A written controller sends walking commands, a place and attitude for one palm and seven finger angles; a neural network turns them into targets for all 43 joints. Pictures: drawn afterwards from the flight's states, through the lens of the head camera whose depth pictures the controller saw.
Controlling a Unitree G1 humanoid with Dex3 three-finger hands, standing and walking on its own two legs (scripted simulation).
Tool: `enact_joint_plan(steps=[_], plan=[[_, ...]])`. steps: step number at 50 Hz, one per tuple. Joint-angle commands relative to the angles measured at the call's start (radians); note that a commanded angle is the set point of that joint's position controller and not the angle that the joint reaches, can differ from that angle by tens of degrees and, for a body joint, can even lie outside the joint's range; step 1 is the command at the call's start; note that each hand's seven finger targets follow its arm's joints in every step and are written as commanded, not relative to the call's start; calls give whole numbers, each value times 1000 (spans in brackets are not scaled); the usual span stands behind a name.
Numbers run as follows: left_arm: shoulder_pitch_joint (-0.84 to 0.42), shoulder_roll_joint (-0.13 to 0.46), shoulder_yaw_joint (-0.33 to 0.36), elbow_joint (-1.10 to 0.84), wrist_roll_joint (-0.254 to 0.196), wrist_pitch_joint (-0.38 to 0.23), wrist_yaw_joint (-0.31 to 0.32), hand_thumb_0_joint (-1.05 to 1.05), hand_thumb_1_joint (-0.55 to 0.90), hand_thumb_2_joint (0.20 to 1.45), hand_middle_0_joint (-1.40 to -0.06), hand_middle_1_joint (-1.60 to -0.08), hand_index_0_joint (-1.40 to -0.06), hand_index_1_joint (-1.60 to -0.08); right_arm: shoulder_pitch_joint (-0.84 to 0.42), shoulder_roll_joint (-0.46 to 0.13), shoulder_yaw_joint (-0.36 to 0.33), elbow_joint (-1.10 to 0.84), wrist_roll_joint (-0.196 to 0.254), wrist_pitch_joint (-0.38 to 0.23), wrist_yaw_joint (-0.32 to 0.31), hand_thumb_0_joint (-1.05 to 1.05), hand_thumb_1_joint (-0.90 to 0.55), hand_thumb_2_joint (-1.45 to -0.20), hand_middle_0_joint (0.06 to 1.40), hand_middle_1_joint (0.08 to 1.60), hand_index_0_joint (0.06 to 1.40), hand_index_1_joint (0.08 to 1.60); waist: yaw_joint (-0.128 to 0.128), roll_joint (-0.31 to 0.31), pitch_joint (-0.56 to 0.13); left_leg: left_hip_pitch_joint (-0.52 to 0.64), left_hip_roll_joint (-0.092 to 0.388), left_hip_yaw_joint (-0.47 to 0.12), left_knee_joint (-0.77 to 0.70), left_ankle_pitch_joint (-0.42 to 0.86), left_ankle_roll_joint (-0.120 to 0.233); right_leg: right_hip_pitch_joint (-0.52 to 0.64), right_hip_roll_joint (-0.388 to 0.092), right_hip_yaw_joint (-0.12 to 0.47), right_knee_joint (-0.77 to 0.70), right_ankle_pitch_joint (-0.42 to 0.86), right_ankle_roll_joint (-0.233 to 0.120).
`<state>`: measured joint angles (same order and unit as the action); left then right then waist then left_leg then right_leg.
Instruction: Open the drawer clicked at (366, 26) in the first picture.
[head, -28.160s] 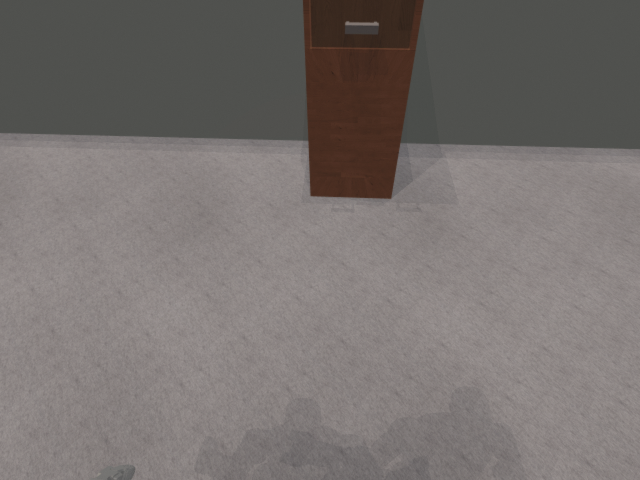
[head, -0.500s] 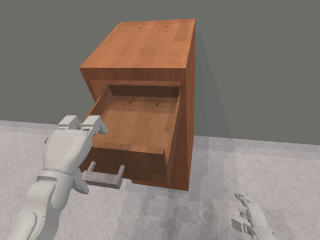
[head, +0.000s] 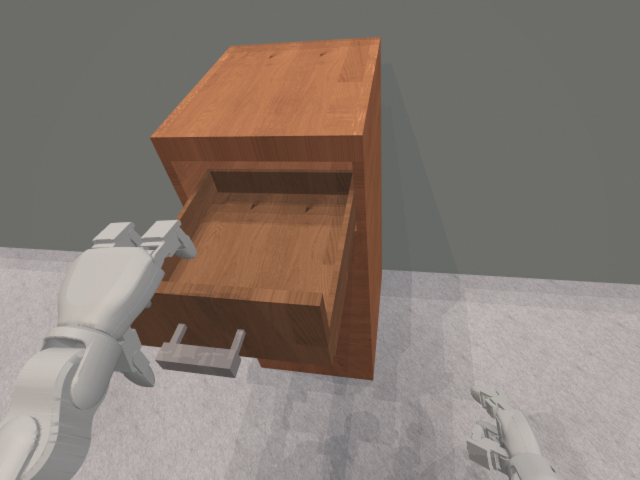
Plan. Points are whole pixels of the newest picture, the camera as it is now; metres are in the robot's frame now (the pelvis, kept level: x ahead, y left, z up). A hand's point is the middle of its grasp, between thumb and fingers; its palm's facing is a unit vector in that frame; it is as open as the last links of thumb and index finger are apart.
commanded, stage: draw the hand back to the body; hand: left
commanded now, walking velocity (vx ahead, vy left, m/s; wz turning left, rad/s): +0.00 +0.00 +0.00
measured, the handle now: (204, 345) +0.27 +0.23 +0.00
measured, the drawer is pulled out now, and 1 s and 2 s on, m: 0.30 0.30 0.30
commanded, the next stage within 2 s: step back with the hand held close in 1.50 s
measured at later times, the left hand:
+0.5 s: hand (113, 330) +0.21 +0.25 +0.15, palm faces +0.13 -0.03 -0.99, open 13.8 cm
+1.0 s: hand (116, 302) +0.22 +0.23 +0.19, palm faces +0.39 -0.83 -0.41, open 11.3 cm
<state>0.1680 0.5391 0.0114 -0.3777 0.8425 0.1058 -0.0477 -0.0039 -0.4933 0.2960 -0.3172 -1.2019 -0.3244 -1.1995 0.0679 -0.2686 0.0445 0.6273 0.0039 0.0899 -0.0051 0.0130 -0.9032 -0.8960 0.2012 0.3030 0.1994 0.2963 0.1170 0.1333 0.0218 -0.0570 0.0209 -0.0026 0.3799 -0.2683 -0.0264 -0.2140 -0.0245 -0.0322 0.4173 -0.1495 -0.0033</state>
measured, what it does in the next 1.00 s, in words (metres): stands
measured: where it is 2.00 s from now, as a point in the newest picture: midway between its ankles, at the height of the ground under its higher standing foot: outside the picture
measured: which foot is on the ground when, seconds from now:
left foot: down 0.00-1.00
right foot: down 0.00-1.00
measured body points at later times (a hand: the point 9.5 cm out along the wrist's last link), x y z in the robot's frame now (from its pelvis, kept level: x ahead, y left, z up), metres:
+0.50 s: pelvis +0.00 +0.00 +0.00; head +0.00 -0.05 +0.45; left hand +0.19 +0.25 +0.20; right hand +0.23 -0.20 -0.10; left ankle -0.04 +0.14 -0.74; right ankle +0.05 -0.12 -0.74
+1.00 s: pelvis +0.02 +0.01 +0.00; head +0.02 -0.01 +0.45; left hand +0.19 +0.28 +0.21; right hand +0.20 -0.21 -0.08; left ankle -0.04 +0.14 -0.74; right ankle +0.05 -0.12 -0.74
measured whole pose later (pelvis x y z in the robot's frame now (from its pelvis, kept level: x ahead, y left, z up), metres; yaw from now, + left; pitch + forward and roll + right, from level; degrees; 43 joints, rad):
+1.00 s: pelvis +0.02 +0.01 +0.00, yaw +0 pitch -4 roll -1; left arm 0.45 0.33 0.31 -0.53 -0.02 -0.17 0.08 -0.01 0.07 0.54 -0.27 -0.83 -0.27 -0.83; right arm 0.21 -0.22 0.02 0.66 -0.03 -0.19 -0.07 0.01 -0.90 -0.90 0.20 0.30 0.20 0.30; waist 0.06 0.06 0.05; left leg -0.02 0.04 -0.01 0.40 -0.31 -0.02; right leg -0.15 0.00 -0.04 0.39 -0.17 0.00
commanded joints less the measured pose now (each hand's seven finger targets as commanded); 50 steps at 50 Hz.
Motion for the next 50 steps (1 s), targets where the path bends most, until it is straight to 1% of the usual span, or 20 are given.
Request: enact_joint_plan(steps=[1, 6, 8, 9, 13, 15, 23, 25, 26, 27, 28, 29, 31, 34, 37, 40, 42, 43, 46, 50], plan=[[-133, 210, 177, -208, 0, -16, 59, 0, -500, 300, -300, -1200, -300, -1200, -191, -77, -32, -177, 6, -55, -4, 0, -900, -900, 200, 300, 200, 300, 18, -100, -175, -132, -29, 24, -68, 199, 33, 223, 9, 9, -44, 86, -7], [-113, 243, 216, -188, -1, -16, 67, 0, -500, 300, -300, -1200, -300, -1200, -181, -82, -34, -173, 5, -59, -10, 0, -900, -900, 200, 300, 200, 300, 18, -115, -173, -135, -30, 27, -62, 184, 36, 218, 7, 15, -45, 70, -6], [-129, 203, 183, -215, -6, -20, 64, 0, -500, 300, -300, -1200, -300, -1200, -182, -75, -27, -180, 3, -68, -7, 0, -900, -900, 200, 300, 200, 300, 11, -96, -182, -130, -30, 26, -56, 189, 35, 216, 0, 14, -42, 66, -7], [-110, 241, 222, -199, -21, -24, 67, 0, -500, 300, -300, -1200, -300, -1200, -179, -84, -39, -166, 7, -64, -12, 0, -900, -900, 200, 300, 200, 300, 4, -90, -165, -132, -28, 24, -63, 172, 33, 212, 7, 19, -52, 61, -6], [-33, 209, 209, -253, -25, -35, 70, 0, -500, 300, -300, -1200, -300, -1200, -169, -82, -30, -191, 2, -79, -14, 0, -900, -900, 200, 300, 200, 300, 13, -104, -190, -126, -27, 27, -48, 185, 34, 213, -2, 10, -43, 65, -2], [-9, 225, 228, -235, -29, -38, 74, 0, -500, 300, -300, -1200, -300, -1200, -170, -90, -38, -177, 3, -72, -20, 0, -900, -900, 200, 300, 200, 300, 10, -104, -136, -142, -28, 27, -55, 170, 33, 191, 3, 7, -51, 58, -1], [13, 233, 247, -266, -26, -45, 92, 0, -500, 300, -300, -1200, -300, -1200, -159, -86, -30, -188, -2, -83, -27, 0, -900, -900, 200, 300, 200, 300, 11, -83, -161, -126, -25, 24, -45, 171, 33, 190, -4, 6, -49, 45, -1], [50, 253, 270, -225, -35, -44, 88, 0, -500, 300, -300, -1200, -300, -1200, -159, -92, -39, -176, -1, -74, -34, 0, -900, -900, 200, 300, 200, 300, 12, -98, -121, -140, -25, 27, -51, 164, 32, 184, 0, 1, -54, 51, 1], [-11, -135, 249, -282, -727, -143, 103, 0, -465, 315, -298, -1178, -298, -1178, -118, -2, -42, -235, 9, -148, -52, 0, -900, -900, 200, 300, 200, 300, -86, -266, -58, -85, 1, 25, -28, 80, 62, 144, 34, -37, -65, 0, -3], [73, -41, 307, -220, -755, -192, 123, 0, -430, 330, -295, -1155, -295, -1155, -113, -36, -35, -195, -7, -198, -69, 0, -900, -900, 200, 300, 200, 300, -78, -284, -43, -72, 13, 27, -25, 35, 58, 117, 44, -18, -76, -45, -1], [109, -32, 346, -279, -812, -229, 134, 0, -395, 345, -292, -1133, -292, -1133, -76, -38, -35, -197, -13, -223, -84, 0, -900, -900, 200, 300, 200, 300, -62, -276, -56, -82, 13, 27, -36, 58, 58, 142, 20, -30, -80, -44, 6], [102, -22, 358, -326, -839, -254, 147, 0, -360, 360, -290, -1110, -290, -1110, -81, -39, -34, -184, -13, -242, -92, 0, -900, -900, 200, 300, 200, 300, -55, -160, -85, -67, 2, 32, -42, 64, 50, 163, 16, -24, -82, -42, 5], [70, 7, 401, -389, -847, -294, 178, 0, -290, 390, -285, -1065, -285, -1065, -50, -34, -34, -172, -29, -285, -99, 0, -900, -900, 200, 300, 200, 300, -42, -29, -141, -56, -9, 40, -44, 107, 36, 206, 8, -19, -69, 7, -1], [96, -56, 364, -323, -859, -308, 177, 0, -185, 435, -277, -997, -277, -997, -30, -29, -34, -152, -32, -313, -94, 0, -900, -900, 200, 300, 200, 300, -50, -48, -31, -93, -2, 35, -61, 98, 31, 171, 10, -22, -90, -13, -5], [104, -36, 388, -355, -859, -326, 171, 0, -80, 480, -270, -930, -270, -930, -28, -36, -42, -150, -34, -330, -90, 0, -900, -900, 200, 300, 200, 300, -40, -38, -52, -83, -3, 35, -57, 144, 30, 192, 14, -16, -89, 32, -9], [161, -86, 356, -344, -866, -333, 160, 0, 25, 525, -262, -863, -262, -863, -21, -34, -45, -150, -32, -343, -80, 0, -900, -900, 200, 300, 200, 300, -43, -39, -57, -94, -1, 40, -52, 192, 28, 209, 14, -26, -69, 86, -8], [163, -49, 388, -353, -864, -335, 157, 0, 95, 555, -257, -817, -257, -817, -17, -42, -53, -147, -36, -348, -78, 0, -900, -900, 200, 300, 200, 300, -40, -88, -70, -84, 0, 35, -47, 219, 31, 212, 16, -22, -78, 119, -7], [208, -79, 377, -323, -871, -333, 154, 0, 130, 570, -255, -795, -255, -795, -18, -41, -55, -143, -33, -348, -78, 0, -900, -900, 200, 300, 200, 300, -41, -90, -65, -90, 2, 45, -44, 229, 29, 216, 16, -27, -69, 134, -4], [191, -49, 398, -389, -866, -339, 151, 0, 235, 615, -247, -728, -247, -728, -4, -47, -62, -151, -32, -342, -71, 0, -900, -900, 200, 300, 200, 300, -40, -89, -117, -80, 1, 33, -38, 287, 29, 237, 16, -25, -53, 181, -6], [249, -65, 411, -338, -874, -332, 150, 0, 375, 675, -237, -637, -237, -637, -8, -42, -66, -141, -28, -334, -76, 0, -900, -900, 200, 300, 200, 300, -41, -87, -87, -88, 7, 43, -34, 297, 24, 224, 20, -30, -54, 187, -4]])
